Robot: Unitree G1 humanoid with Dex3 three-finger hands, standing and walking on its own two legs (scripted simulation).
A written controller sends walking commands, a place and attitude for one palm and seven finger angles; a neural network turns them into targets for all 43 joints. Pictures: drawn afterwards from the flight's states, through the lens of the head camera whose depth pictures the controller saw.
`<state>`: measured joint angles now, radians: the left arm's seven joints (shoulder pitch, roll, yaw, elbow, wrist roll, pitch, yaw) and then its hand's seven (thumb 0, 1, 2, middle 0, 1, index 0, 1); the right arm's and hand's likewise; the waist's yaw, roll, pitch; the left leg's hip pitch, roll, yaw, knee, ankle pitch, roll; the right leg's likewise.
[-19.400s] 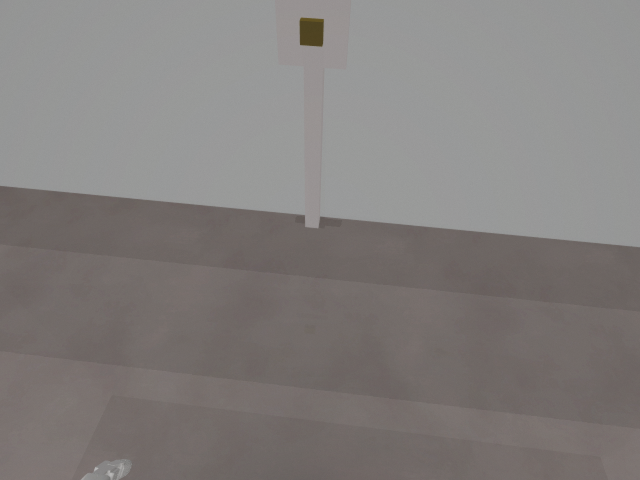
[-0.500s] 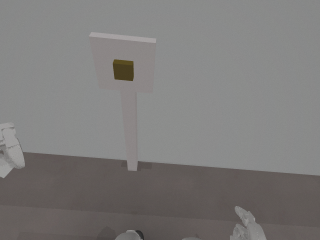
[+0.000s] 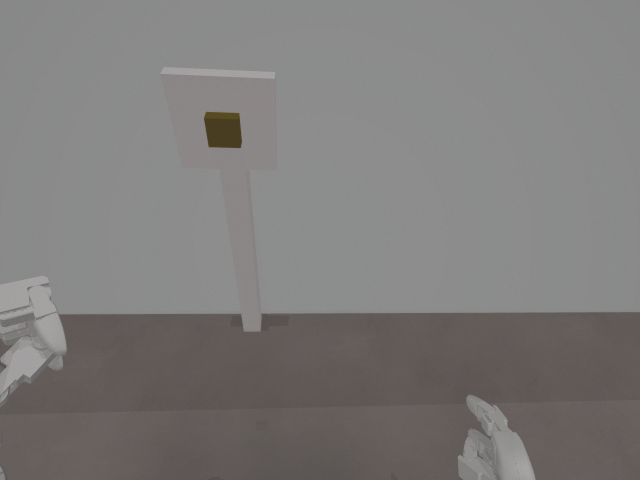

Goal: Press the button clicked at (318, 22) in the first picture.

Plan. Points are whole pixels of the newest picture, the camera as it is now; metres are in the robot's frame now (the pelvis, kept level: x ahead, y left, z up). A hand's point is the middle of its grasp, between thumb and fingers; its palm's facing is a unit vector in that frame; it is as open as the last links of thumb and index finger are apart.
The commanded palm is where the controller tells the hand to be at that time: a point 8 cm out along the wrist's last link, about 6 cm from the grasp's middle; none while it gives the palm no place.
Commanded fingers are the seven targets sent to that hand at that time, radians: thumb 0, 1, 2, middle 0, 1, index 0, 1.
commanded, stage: stop stepping back and stand still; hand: left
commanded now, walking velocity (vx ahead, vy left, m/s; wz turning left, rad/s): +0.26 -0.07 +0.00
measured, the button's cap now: (224, 129) +0.73 +0.21 +0.07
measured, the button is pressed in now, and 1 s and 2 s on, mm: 0 0 0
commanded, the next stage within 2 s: let the arm hang, fingers relaxed in 1.44 s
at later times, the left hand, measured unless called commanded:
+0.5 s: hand out of the picture +0.13 +0.25 +0.18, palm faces +0.42 -0.79 -0.44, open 3.1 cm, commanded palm +0.06 +0.29 +0.18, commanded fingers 0.00 0.90 0.90 -1.30 -1.50 -1.30 -1.50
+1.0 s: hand out of the picture +0.17 +0.27 +0.17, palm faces +0.41 -0.79 -0.46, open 3.1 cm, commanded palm +0.10 +0.31 +0.18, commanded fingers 0.00 0.90 0.90 -1.30 -1.50 -1.30 -1.50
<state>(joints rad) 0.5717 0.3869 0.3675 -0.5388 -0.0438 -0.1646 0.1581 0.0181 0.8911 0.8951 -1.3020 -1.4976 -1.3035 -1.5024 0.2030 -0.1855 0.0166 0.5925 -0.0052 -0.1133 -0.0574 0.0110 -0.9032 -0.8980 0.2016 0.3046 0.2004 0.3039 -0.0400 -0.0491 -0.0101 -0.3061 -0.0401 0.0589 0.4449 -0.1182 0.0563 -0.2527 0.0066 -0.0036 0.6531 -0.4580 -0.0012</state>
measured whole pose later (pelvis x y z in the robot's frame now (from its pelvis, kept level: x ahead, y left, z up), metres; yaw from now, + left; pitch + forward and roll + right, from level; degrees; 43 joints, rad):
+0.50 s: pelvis -0.06 +0.00 +0.00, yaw +3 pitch -1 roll +1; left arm 0.59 0.41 0.40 -0.58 -0.01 -0.22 0.17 0.02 0.89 0.90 -1.30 -1.50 -1.30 -1.50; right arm 0.27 -0.14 0.01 0.64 -0.02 -0.14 -0.06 0.01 -0.90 -0.90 0.20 0.30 0.20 0.30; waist -0.05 -0.05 -0.01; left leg -0.25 0.05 0.02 0.52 -0.26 -0.02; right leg -0.45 0.00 -0.07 0.87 -0.42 0.00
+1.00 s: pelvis -0.02 +0.02 +0.00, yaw +2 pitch +0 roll +0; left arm 0.61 0.40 0.39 -0.58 -0.02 -0.25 0.16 0.02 0.89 0.89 -1.30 -1.50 -1.30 -1.50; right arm 0.19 -0.20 -0.01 0.59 0.00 -0.11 -0.07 0.01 -0.90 -0.90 0.20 0.30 0.20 0.30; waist 0.00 -0.03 0.04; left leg -0.25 0.01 0.05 0.52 -0.26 0.02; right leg -0.24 -0.01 -0.09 0.50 -0.25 -0.02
